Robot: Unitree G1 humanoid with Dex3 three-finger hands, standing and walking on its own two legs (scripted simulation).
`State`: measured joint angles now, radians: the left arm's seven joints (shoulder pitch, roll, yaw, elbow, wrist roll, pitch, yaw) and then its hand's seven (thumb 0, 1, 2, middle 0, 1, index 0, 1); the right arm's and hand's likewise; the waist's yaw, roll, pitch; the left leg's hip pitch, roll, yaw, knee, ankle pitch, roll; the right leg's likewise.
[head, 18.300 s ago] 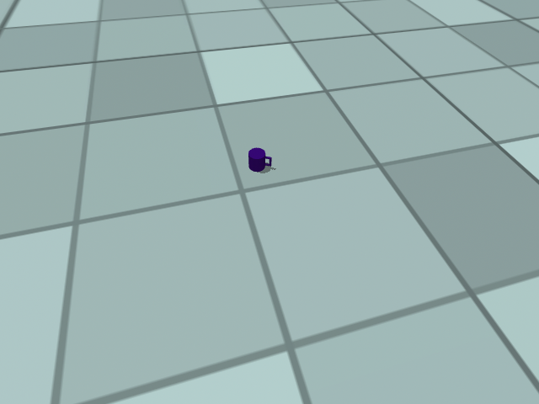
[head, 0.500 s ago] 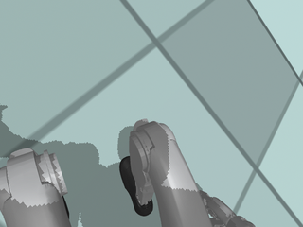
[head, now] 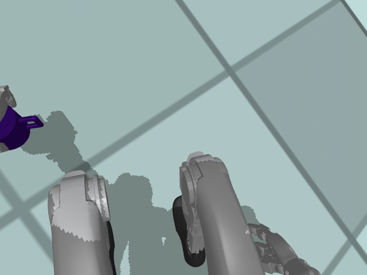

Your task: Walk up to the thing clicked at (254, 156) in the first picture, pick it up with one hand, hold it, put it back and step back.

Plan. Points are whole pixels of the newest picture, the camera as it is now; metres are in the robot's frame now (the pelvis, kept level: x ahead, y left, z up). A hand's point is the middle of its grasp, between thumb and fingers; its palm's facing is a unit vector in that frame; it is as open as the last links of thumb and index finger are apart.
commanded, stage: settle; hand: left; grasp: from above
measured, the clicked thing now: (9, 125) +0.44 +0.31 -0.21
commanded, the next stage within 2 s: lift in 0.12 s
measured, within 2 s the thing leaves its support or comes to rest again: neither
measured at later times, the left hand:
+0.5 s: hand out of the picture +0.42 +0.32 -0.11, palm faces -0.47 -0.08 -0.88, open 11.3 cm
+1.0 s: hand out of the picture +0.36 +0.31 +0.07, palm faces -0.43 -0.12 -0.90, open 11.3 cm
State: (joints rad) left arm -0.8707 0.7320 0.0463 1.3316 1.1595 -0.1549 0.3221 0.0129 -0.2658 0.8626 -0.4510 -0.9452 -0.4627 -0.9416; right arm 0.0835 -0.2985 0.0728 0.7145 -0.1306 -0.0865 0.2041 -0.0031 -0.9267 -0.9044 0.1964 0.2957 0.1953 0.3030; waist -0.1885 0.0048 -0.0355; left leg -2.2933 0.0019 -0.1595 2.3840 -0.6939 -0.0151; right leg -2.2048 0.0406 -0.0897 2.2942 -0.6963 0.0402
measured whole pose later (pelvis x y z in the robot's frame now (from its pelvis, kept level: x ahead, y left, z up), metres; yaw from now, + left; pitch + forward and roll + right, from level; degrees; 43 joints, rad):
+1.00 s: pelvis +0.00 +0.01 +0.17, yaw +5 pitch +31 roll -6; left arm -0.47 0.57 -0.05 0.73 1.01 -0.05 0.08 0.01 -0.25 0.84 -0.47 -0.89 -0.49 -0.90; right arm 0.15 -0.26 -0.03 0.66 0.01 0.04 0.03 0.00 -0.92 -0.91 0.20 0.30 0.20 0.30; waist -0.09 0.05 -0.19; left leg -1.76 0.01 -0.09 1.84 -0.63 0.00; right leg -1.69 0.01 -0.04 1.78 -0.63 0.03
